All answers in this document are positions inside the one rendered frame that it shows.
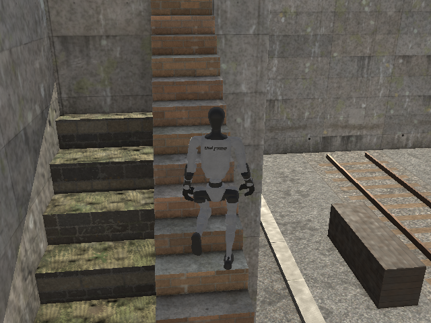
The robot right hand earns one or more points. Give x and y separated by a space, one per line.
251 189

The right robot upper arm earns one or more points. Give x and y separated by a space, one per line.
236 142

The right robot foot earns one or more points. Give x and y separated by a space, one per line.
228 263

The robot left forearm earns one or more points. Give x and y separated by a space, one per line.
188 176

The robot right forearm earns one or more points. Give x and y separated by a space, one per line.
247 177

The robot left hand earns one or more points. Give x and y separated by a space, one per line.
185 194

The robot torso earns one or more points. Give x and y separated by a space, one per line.
215 163

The left robot upper arm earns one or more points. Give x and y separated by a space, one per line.
192 153

